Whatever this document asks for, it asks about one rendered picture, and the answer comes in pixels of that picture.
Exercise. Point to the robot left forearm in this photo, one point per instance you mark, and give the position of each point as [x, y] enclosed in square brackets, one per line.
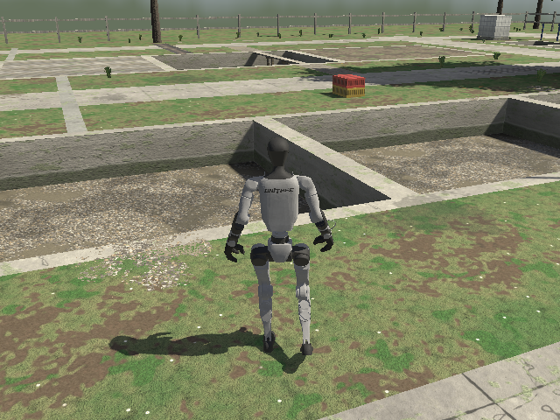
[235, 232]

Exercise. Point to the robot left upper arm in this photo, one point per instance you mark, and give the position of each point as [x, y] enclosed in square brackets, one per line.
[251, 185]

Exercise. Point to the humanoid robot torso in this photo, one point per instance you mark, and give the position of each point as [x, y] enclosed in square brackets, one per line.
[279, 209]

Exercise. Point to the right robot hand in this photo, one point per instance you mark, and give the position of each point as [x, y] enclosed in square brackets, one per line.
[320, 239]

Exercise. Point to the robot right upper arm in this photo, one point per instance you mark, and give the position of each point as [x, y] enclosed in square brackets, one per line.
[312, 199]

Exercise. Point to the left robot hand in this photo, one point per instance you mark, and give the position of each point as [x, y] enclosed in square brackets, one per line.
[229, 250]

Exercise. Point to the right robot foot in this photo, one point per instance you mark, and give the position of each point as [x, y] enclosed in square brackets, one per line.
[306, 349]

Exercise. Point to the robot right forearm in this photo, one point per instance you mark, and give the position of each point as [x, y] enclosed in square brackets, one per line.
[323, 227]

